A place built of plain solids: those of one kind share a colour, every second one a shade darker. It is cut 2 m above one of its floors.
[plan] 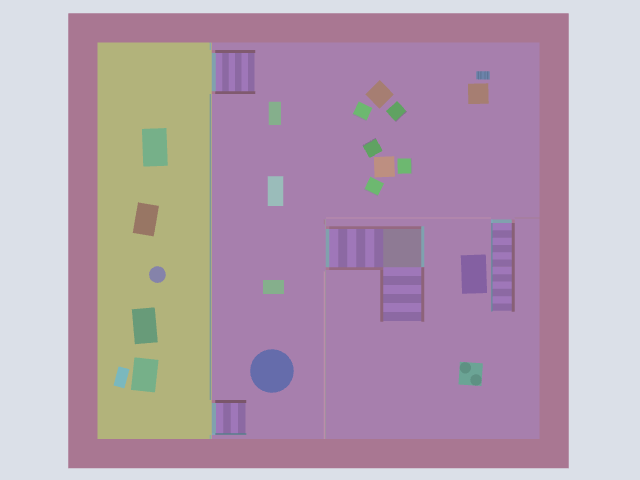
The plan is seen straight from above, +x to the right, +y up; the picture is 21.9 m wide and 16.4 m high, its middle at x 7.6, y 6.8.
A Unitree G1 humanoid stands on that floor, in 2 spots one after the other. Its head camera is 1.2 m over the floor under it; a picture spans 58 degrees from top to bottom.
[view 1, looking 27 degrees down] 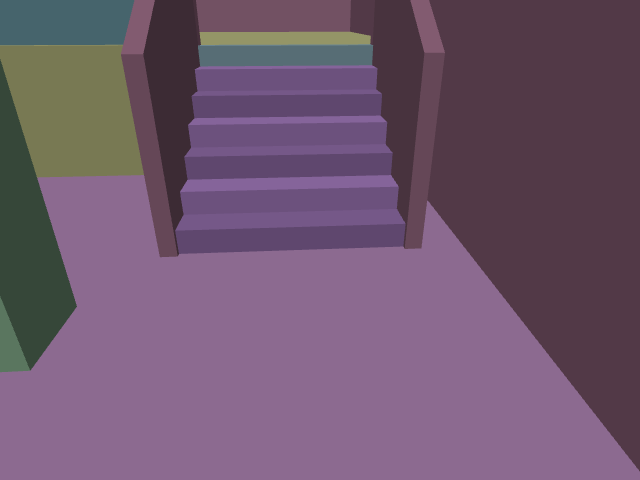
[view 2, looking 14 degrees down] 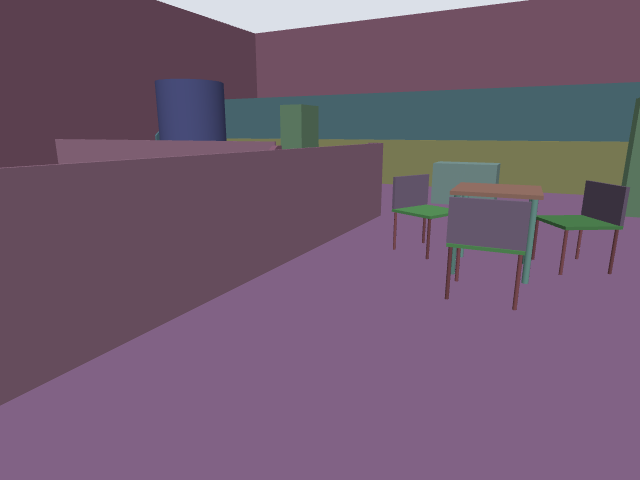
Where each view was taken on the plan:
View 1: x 7.59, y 12.54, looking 176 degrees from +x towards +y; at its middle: step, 2.51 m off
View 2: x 13.83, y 9.63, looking -153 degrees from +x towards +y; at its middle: rail_rim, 4.68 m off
